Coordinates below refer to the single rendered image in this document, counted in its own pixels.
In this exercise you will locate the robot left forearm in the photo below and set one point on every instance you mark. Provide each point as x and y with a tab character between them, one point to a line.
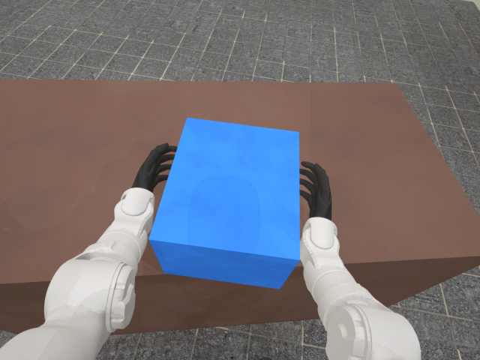
126	238

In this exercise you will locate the robot right forearm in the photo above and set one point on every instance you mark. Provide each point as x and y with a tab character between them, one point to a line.
325	275

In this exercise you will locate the pedestal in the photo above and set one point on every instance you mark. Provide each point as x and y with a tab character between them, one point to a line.
69	149

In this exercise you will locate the left robot hand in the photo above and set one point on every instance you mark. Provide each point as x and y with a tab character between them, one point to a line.
147	176

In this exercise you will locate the carton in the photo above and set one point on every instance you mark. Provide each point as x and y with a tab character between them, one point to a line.
230	210

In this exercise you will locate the left robot upper arm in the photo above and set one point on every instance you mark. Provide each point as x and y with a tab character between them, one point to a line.
88	301

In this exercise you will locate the right robot hand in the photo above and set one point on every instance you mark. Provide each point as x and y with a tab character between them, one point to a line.
320	200

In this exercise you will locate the right robot upper arm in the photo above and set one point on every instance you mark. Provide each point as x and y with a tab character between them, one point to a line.
357	332

